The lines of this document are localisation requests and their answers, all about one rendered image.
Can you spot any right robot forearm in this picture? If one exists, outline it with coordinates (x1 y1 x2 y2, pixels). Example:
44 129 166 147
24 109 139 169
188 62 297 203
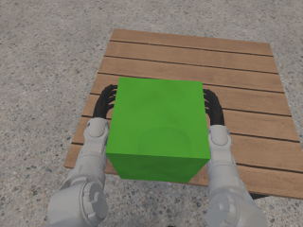
206 125 258 207

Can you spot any carton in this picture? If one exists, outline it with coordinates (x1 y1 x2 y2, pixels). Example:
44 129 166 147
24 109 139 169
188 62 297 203
105 77 211 183

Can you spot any left robot forearm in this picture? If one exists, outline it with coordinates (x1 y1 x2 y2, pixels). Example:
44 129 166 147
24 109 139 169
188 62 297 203
47 117 109 222

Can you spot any left robot upper arm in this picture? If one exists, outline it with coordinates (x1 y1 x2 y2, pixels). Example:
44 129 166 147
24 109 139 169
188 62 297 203
39 181 109 227

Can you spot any right robot upper arm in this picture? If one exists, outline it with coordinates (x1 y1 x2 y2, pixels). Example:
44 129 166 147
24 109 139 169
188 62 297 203
205 192 268 227

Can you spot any table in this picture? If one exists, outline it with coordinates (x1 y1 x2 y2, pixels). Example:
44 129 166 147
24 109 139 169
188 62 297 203
63 28 303 201

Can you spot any right robot hand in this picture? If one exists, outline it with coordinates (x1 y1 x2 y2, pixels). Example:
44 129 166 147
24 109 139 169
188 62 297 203
203 89 225 126

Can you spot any left robot hand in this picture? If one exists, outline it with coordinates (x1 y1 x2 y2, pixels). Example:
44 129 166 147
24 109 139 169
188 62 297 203
92 84 118 119

